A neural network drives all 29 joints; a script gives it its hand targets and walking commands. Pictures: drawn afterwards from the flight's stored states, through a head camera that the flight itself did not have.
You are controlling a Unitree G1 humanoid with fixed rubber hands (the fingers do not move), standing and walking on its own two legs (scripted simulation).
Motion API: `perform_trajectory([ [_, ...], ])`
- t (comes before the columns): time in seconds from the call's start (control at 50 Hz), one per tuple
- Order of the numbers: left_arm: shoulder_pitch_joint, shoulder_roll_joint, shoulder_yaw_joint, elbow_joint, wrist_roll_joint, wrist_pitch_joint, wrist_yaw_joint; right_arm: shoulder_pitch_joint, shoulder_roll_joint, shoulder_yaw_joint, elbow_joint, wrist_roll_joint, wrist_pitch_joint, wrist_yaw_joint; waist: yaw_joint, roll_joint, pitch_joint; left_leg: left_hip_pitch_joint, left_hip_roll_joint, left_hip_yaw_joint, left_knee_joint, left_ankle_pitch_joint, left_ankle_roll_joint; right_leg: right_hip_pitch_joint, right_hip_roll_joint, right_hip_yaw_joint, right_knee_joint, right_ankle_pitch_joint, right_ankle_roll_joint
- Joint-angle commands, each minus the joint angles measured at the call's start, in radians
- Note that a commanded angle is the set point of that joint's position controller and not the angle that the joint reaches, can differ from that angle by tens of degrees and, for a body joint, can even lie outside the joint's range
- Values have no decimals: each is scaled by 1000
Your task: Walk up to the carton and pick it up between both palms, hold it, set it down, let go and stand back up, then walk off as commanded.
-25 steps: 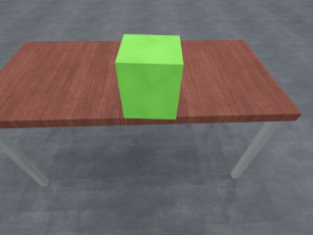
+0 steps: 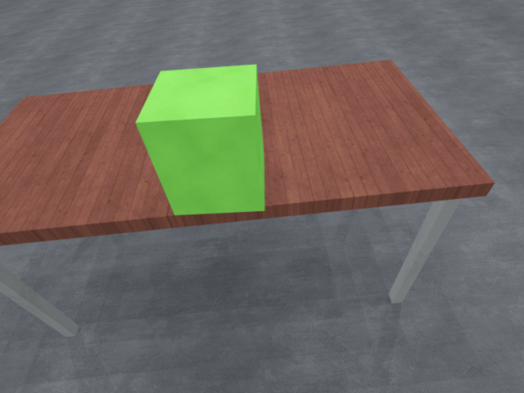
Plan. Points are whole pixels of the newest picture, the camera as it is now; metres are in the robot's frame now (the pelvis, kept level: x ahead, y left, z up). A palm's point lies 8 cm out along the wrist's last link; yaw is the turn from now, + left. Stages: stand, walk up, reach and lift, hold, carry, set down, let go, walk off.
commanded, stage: walk up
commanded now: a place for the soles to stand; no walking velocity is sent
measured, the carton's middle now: (213, 142) +0.63 +0.12 +0.06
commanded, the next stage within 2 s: none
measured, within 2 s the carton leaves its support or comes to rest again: neither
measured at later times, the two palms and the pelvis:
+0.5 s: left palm out of the picture +0.15 +0.30 -0.08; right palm (428, 329) +0.27 -0.27 -0.12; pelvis +0.17 +0.00 +0.00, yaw +9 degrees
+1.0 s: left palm (93, 278) +0.38 +0.37 -0.08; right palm (381, 266) +0.42 -0.23 -0.14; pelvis +0.28 +0.05 -0.03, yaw +3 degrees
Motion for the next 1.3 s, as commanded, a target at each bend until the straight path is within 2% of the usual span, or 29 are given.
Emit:
perform_trajectory([
  [0.0, 86, 291, 77, -135, -3, -23, 52, -42, -220, -57, -195, 21, -32, 7, 70, -112, 65, -487, 11, -125, 285, 55, -9, 258, -379, 581, -538, -560, -156],
  [0.06, 40, 266, 67, -179, -27, -33, 46, 59, -200, -58, -148, 14, -37, 11, 12, -157, 60, -343, 27, -77, 178, 166, -38, 150, -294, 313, -485, -201, -50],
  [0.16, 87, 277, 70, -207, -20, -43, 60, 36, -180, -63, -190, -3, -17, 29, -3, -46, 75, -408, 14, -112, 154, 282, -65, 183, -329, 240, -476, 24, -29],
  [0.26, 89, 241, 67, -263, -17, -39, 60, 17, -171, -51, -225, -14, -2, 33, 0, -119, 90, -472, 22, -66, 70, 348, -68, 261, -289, 148, -467, 56, 8],
  [0.42, 267, 250, 58, -262, -22, -14, 64, -169, -140, -22, -298, -34, -18, 39, 115, -164, 180, -447, 56, 154, -156, 313, -27, 376, -316, 52, -353, 656, 2],
  [0.46, 248, 291, 64, -276, -28, 1, 66, -165, -149, -28, -301, -30, -33, 34, 101, -115, 105, -332, 58, 173, -261, 285, 0, 380, -311, 20, -287, 601, -16],
  [0.52, 180, 266, 44, -283, -46, 1, 59, 19, -205, -52, -247, -48, -46, 21, -42, -63, -28, 116, -3, 172, -359, 364, 69, 178, -226, -26, 61, 640, -35],
  [0.54, 232, 208, 15, -296, -41, -9, 52, 125, -263, -79, -244, -60, -50, 3, -96, 35, -149, 355, 104, -1, -355, 396, 134, 2, -154, -50, 285, 441, -16],
  [0.56, 242, 168, 6, -327, -52, -10, 47, 201, -342, -98, -247, -48, -40, -12, -131, 284, -268, 521, 317, -350, -407, 445, 283, -211, 19, -60, 632, -75, 22],
  [0.58, 181, 234, 25, -343, -42, -3, 57, 199, -307, -68, -256, -11, -37, -26, -145, 196, -245, 447, 433, -561, -518, 496, 380, -290, 44, 62, 777, -383, 46],
  [0.6, 105, 271, 36, -361, -45, 10, 59, 158, -287, -72, -271, 0, -34, -29, -145, 122, -182, 382, 428, -516, -555, 362, 388, -348, 12, 163, 858, -382, 45],
  [0.62, 94, 261, 30, -352, -38, 4, 53, 103, -297, -65, -286, 8, -27, -32, -109, -3, -111, 243, 393, -350, -568, 350, 323, -302, -14, 207, 807, -339, 23],
  [0.66, 140, 246, 22, -314, -44, 9, 42, 5, -265, -55, -321, -2, -23, -36, -67, 17, -111, 202, 321, -133, -534, 397, 240, -272, -49, 172, 678, -271, 13],
  [0.72, 180, 205, 17, -284, -61, 25, 61, -79, -221, -35, -363, -17, -27, -24, -41, 89, -69, -12, 310, 10, -534, 473, 257, -136, -64, 93, 483, -328, 40],
  [0.78, 175, 203, 16, -249, -63, 22, 88, -176, -192, -12, -381, 2, -13, -8, -3, 92, -30, -45, 268, 67, -406, 714, 190, -82, -68, 67, 227, -116, 59],
  [0.84, 223, 225, 34, -224, -32, 11, 92, -237, -202, 1, -412, 12, 8, 10, 67, 41, -137, -171, 204, 141, -173, 561, 136, 170, -3, 12, -1, 197, 52],
  [0.86, 253, 274, 42, -214, -27, 17, 99, -283, -178, 9, -420, 15, 19, 13, 81, 0, -199, -182, 149, 155, -73, 399, 83, 194, -59, 103, -51, 298, 34],
  [0.88, 206, 368, 66, -258, -19, 21, 102, -206, -157, 7, -427, 26, 26, 17, 92, -272, -208, -285, 17, 196, 126, 104, 2, 193, -281, 379, -185, 450, -74],
  [0.9, 159, 449, 85, -305, -9, 24, 106, -163, -192, -3, -428, 29, 47, 8, 64, -296, -183, -279, -24, 101, 384, -159, -32, 20, -478, 687, -337, 327, -221],
  [0.92, 83, 422, 81, -319, -14, 24, 125, -174, -254, -41, -414, 17, 77, -2, 61, -153, -101, -243, 18, -34, 522, -127, -31, -110, -492, 652, -349, 107, -280],
  [0.96, 53, 339, 59, -346, -22, 22, 117, -129, -265, -57, -395, 14, 70, -4, 64, -146, -121, -313, -15, -50, 531, -84, -55, -18, -410, 568, -271, 143, -285],
  [1.04, 19, 341, 61, -345, -9, 26, 108, -74, -247, -56, -344, 23, 53, -3, 78, -248, -178, -316, -51, -84, 521, -37, -78, 70, -337, 412, -181, 122, -249],
  [1.14, -101, 295, 49, -390, 5, 54, 93, -34, -217, -10, -304, 45, 26, 12, 57, -370, -244, -192, 12, 32, -68, -170, -61, 126, -255, 268, -89, 2, -158],
  [1.18, -87, 285, 36, -370, -34, 65, 71, 14, -208, -11, -242, 43, -9, -4, 31, -299, -230, 27, -18, 111, -394, 151, -58, 32, -202, 166, 106, 116, -85],
  [1.2, -51, 248, 22, -352, -58, 68, 66, -55, -249, -18, -239, 20, -30, -15, 52, -153, -222, 61, 40, -4, -448, 221, -37, -13, -173, 162, 230, 124, -14],
  [1.22, -16, 223, 20, -377, -75, 65, 52, -112, -351, -50, -268, 6, -42, -25, 75, 104, -207, 52, 232, -321, -447, 359, 38, -189, -111, 97, 354, -171, 55],
  [1.24, -150, 272, 34, -381, -74, 73, 67, -163, -420, -43, -311, 5, -45, -23, 3, 186, -97, -146, 376, -569, -509, 367, 167, -249, 15, 171, 391, -390, 64],
  [1.26, -177, 313, 45, -367, -87, 78, 72, -156, -396, -45, -309, 16, -58, -25, -46, 161, -18, -287, 402, -581, -517, 314, 249, -171, 2, 314, 443, -370, 52],
  [1.28, -188, 327, 47, -333, -79, 80, 66, -223, -372, -34, -324, 14, -61, -29, -28, 180, 83, -302, 368, -441, -500, 343, 239, -180, -32, 282, 437, -346, 59],
])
